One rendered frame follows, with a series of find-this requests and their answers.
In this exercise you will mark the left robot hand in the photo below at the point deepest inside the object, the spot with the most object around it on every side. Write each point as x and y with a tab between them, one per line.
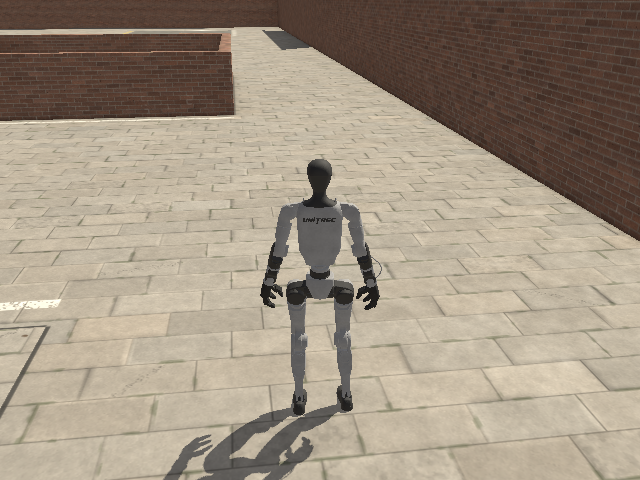
266	293

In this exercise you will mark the robot right forearm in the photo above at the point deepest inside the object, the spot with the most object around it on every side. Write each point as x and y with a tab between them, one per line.
366	268

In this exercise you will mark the robot left forearm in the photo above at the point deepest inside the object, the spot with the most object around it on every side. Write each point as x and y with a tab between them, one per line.
273	268

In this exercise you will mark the robot left foot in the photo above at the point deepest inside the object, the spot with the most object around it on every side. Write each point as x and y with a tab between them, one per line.
299	406

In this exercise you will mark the robot right upper arm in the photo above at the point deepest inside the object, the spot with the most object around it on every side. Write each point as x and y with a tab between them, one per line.
351	212

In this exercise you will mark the robot left upper arm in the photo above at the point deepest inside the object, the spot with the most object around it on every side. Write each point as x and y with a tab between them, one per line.
287	213

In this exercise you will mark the humanoid robot torso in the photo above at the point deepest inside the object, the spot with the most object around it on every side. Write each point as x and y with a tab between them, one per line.
319	238

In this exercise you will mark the right robot hand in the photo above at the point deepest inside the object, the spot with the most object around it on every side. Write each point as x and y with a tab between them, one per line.
373	295

